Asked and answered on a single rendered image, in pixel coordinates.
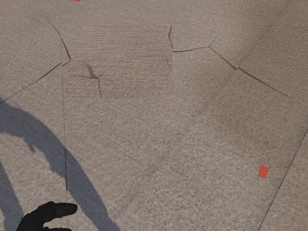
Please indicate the robot left hand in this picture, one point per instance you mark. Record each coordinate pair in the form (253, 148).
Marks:
(45, 213)

